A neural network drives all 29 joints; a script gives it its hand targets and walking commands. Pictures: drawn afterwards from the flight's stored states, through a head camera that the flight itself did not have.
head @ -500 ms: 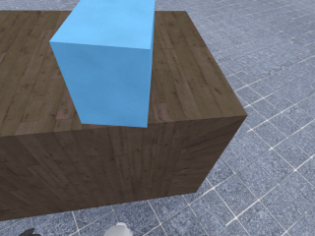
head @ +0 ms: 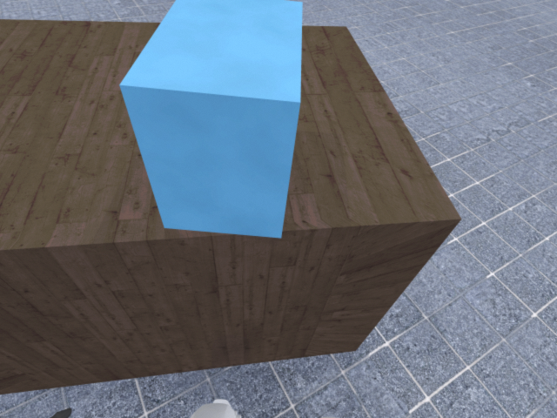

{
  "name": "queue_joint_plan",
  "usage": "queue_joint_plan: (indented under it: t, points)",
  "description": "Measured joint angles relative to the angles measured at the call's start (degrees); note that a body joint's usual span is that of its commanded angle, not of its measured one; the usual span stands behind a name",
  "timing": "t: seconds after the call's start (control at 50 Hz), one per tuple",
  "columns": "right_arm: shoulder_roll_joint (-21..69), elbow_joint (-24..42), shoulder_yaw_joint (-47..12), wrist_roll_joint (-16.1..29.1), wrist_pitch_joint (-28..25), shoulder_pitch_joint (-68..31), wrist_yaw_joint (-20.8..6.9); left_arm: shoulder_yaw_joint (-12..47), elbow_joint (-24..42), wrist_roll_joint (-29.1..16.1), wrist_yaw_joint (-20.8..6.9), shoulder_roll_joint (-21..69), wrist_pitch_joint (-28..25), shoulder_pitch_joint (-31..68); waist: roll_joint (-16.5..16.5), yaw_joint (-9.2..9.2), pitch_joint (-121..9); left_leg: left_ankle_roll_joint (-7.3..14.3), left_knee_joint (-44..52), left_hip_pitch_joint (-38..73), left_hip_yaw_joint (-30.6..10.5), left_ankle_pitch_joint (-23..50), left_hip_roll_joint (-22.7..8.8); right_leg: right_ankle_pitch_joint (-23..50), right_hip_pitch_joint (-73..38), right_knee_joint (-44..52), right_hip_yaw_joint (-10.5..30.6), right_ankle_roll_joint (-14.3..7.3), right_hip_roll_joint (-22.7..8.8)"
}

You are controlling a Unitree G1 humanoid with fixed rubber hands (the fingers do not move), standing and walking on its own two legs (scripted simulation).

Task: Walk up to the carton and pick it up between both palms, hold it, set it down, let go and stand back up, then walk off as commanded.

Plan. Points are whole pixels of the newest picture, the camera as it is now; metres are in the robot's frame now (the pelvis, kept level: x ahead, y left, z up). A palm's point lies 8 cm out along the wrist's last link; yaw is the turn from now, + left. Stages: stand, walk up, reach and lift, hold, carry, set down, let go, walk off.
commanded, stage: walk up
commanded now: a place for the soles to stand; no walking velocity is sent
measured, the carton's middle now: (232, 115) +0.53 +0.08 +0.14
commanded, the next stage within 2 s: none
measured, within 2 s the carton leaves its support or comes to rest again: neither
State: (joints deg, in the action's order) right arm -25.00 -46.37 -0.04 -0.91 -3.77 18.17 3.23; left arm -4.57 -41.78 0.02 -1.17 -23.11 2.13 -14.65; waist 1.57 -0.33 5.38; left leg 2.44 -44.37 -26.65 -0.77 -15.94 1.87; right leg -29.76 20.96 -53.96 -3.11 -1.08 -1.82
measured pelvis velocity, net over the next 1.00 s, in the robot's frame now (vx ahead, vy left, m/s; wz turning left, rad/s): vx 0.03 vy -0.04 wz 0.02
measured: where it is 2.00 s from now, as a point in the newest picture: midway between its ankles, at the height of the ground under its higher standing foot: outside the picture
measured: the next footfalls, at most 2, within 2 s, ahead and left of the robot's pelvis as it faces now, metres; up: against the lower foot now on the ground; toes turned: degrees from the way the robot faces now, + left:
right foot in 0.22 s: +0.03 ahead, -0.13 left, +0.00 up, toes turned -4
left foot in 0.54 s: +0.10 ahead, +0.09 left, +0.00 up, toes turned +1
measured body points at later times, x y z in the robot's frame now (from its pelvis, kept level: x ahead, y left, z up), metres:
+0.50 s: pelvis +0.01 -0.02 +0.00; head +0.04 -0.02 +0.45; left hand +0.09 +0.30 -0.10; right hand +0.09 -0.35 -0.10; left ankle +0.06 +0.10 -0.69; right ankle -0.01 -0.13 -0.71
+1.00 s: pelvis +0.03 -0.04 +0.00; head +0.06 -0.04 +0.45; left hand +0.11 +0.29 -0.10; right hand +0.11 -0.36 -0.10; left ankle +0.05 +0.09 -0.68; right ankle +0.01 -0.14 -0.71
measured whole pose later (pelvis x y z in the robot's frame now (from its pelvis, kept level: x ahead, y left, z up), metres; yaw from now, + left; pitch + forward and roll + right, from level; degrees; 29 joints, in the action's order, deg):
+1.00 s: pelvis +0.03 -0.04 +0.00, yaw +1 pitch -2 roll +2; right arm -24.8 -46.5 0.0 -0.9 -3.5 17.8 3.5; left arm -4.9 -42.1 0.0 -1.6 -23.9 2.1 -14.6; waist 1.8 -1.7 5.6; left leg 1.4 -55.5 -26.6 -1.6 -29.6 2.2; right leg -27.3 18.7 -47.7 -2.8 -1.3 -2.7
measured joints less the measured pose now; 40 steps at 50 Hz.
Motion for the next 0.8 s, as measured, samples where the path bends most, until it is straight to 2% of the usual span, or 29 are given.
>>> queue_joint_plan:
  t: [0.16,0.2,0.24,0.3,0.36,0.48,0.54,0.56,0.66,0.8]
  points:
    - [0.0,0.0,0.0,0.0,0.0,0.0,0.0,-0.4,0.0,0.0,-0.6,-1.3,0.3,0.0,0.5,0.00,0.2,0.0,1.2,0.0,0.0,0.9,0.0,0.0,0.0,0.5,0.2,-0.1,0.0]
    - [0.0,0.0,0.0,0.0,0.1,0.0,0.0,-0.4,0.0,0.0,-0.6,-1.4,0.3,0.0,0.5,-0.15,0.1,-0.5,1.2,-0.2,0.1,1.1,0.0,-0.1,-0.7,3.9,0.2,-0.2,0.0]
    - [0.0,0.0,0.0,0.0,0.5,-0.2,0.0,-0.5,-0.1,0.0,-0.5,-1.2,0.3,0.0,0.1,-0.56,0.3,-1.0,0.4,-0.4,-0.1,0.9,-0.3,3.5,-1.4,7.0,0.0,-0.3,0.3]
    - [0.1,0.0,0.0,0.0,1.1,-0.2,0.0,-0.4,-0.4,0.0,-0.4,-0.3,0.3,-0.1,-0.1,-1.21,0.3,-1.1,-5.8,-0.8,-0.2,-7.9,0.4,4.1,-2.3,6.8,0.1,-0.6,0.2]
    - [0.1,0.0,0.0,0.0,1.1,-0.1,0.0,-0.2,-0.3,0.0,-0.3,0.0,0.0,-0.1,-0.2,-1.37,0.3,-1.1,-11.1,-1.1,-0.2,-10.5,0.6,3.7,-2.7,7.1,0.0,-0.6,-0.5]
    - [0.1,0.0,0.0,0.0,1.1,-0.1,0.0,-0.2,-0.3,0.0,0.0,0.0,-0.5,-0.1,-0.2,-1.86,0.3,-1.1,-8.9,-1.1,-0.3,-10.3,0.2,3.2,-2.7,7.4,-0.2,-0.5,-0.7]
    - [0.0,0.0,0.0,0.0,0.5,-0.1,0.0,-0.2,-0.3,0.0,0.0,0.0,-0.5,-0.1,-0.3,-1.52,0.3,-1.1,0.5,0.8,-0.3,-2.5,0.1,2.5,-2.7,6.9,-0.8,0.0,-0.6]
    - [0.1,0.0,0.0,0.0,0.1,-0.1,0.0,-0.2,-0.4,0.0,0.0,-0.1,-0.5,-0.1,0.2,-1.24,0.5,-1.2,1.0,0.9,-0.2,0.1,0.4,2.0,-2.6,5.9,-0.7,0.1,-1.0]
    - [0.1,0.0,0.0,0.0,-0.5,0.0,0.2,0.1,-0.4,0.0,-0.1,0.1,0.3,0.0,0.4,0.03,-0.1,-0.5,-0.6,1.0,-0.3,-1.7,0.3,-0.7,-0.4,-0.3,-0.7,0.1,-1.2]
    - [0.1,0.0,0.0,0.0,-0.5,0.0,0.2,-0.3,-0.3,0.0,-0.5,-1.6,0.3,0.1,1.1,0.87,0.1,-0.5,-0.2,1.0,-0.3,-1.6,0.0,-0.7,-0.1,0.5,0.5,0.1,-1.2]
